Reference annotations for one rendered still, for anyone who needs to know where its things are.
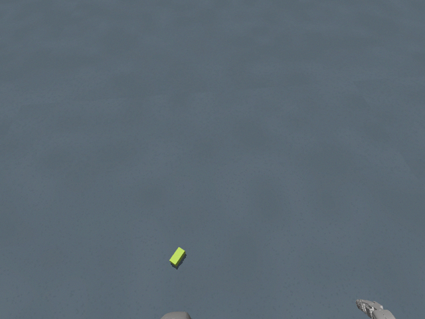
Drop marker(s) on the small box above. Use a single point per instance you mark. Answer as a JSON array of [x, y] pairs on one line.
[[177, 256]]

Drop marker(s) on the right robot hand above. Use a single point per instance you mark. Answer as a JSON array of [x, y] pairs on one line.
[[373, 309]]

